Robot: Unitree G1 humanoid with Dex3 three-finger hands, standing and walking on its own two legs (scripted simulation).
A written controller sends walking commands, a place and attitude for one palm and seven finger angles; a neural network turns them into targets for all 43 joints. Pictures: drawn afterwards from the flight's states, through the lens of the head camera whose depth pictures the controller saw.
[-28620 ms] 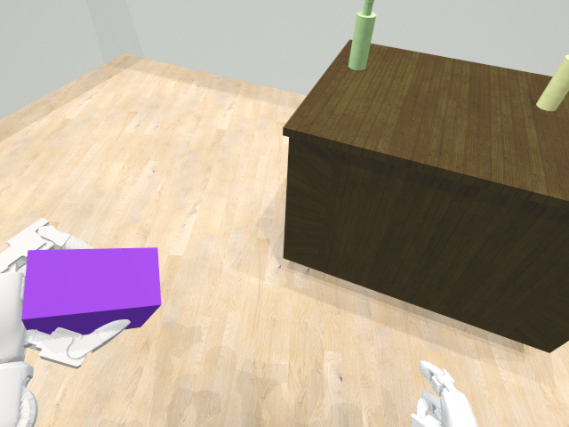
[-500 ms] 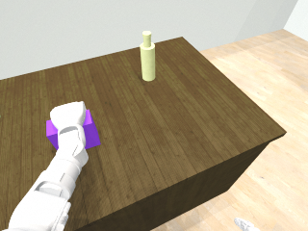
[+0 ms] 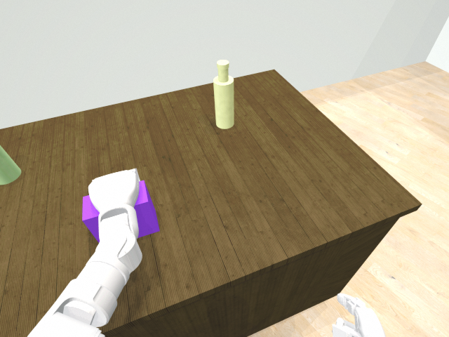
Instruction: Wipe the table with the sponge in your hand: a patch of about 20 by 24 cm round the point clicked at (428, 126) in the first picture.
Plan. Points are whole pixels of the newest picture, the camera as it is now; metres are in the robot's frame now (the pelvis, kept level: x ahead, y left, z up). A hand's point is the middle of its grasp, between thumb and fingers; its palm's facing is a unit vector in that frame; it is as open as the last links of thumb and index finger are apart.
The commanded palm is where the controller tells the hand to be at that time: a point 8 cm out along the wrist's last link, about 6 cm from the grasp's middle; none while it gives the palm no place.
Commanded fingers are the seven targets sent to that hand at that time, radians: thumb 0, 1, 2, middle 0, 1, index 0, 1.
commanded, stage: wipe back along the middle lane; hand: left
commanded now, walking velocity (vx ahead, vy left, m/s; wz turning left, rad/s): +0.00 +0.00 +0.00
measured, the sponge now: (125, 219) +0.34 +0.25 -0.01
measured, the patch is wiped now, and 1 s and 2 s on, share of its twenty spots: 0.45 0.65 0.75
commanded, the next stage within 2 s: slide across to the third lane in 0.88 s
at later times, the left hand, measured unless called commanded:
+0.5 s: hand (129, 226) +0.30 +0.22 +0.03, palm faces -0.02 -0.04 -1.00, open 9.8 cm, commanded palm +0.26 +0.20 +0.06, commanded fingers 0.00 0.10 1.30 -1.20 -1.60 -1.20 -1.60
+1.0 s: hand (131, 249) +0.26 +0.20 +0.03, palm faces +0.02 -0.08 -1.00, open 9.8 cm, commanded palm +0.21 +0.18 +0.07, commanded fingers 0.00 0.10 1.30 -1.20 -1.60 -1.20 -1.60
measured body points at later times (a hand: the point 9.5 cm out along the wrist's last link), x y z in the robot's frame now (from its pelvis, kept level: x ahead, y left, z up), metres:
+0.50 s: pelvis -0.01 -0.01 +0.00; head -0.02 -0.04 +0.45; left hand +0.30 +0.22 +0.09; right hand +0.22 -0.23 -0.09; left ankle -0.01 +0.11 -0.73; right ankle -0.03 -0.10 -0.73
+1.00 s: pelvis -0.02 -0.02 +0.00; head -0.05 -0.05 +0.45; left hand +0.25 +0.20 +0.09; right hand +0.23 -0.23 -0.07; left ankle -0.01 +0.11 -0.73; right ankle -0.03 -0.10 -0.73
